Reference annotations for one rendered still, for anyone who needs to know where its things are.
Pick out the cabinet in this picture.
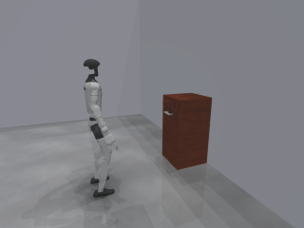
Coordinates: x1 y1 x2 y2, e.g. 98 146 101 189
162 93 212 170

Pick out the right robot forearm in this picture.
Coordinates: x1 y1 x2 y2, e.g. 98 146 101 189
92 105 109 135

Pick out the humanoid robot head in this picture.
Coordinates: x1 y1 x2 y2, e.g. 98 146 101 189
84 59 100 83

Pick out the right robot upper arm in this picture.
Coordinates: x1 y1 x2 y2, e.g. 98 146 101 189
89 83 100 113

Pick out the drawer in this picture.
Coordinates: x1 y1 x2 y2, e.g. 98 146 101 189
163 104 179 123

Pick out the robot right hand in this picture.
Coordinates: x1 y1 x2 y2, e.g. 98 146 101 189
104 133 119 154

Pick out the robot right foot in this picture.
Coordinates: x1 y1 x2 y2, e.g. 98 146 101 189
93 188 115 198

